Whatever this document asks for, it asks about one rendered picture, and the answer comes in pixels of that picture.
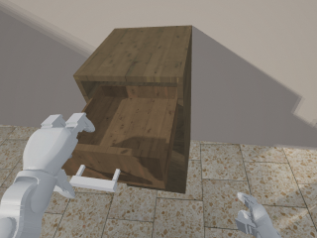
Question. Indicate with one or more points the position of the right robot forearm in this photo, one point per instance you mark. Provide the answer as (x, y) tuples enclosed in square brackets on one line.
[(266, 231)]

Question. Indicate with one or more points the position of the robot left hand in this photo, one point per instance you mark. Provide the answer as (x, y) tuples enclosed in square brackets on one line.
[(50, 147)]

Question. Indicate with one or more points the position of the cabinet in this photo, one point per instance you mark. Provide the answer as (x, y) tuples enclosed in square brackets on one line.
[(148, 56)]

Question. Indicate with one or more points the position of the handle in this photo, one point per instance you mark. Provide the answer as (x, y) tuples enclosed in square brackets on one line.
[(95, 183)]

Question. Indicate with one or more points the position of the robot right hand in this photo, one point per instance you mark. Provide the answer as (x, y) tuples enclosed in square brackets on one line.
[(248, 222)]

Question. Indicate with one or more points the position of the drawer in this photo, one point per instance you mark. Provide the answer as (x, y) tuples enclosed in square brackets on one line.
[(134, 132)]

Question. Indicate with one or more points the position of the left robot forearm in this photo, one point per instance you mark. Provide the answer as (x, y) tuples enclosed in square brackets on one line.
[(24, 203)]

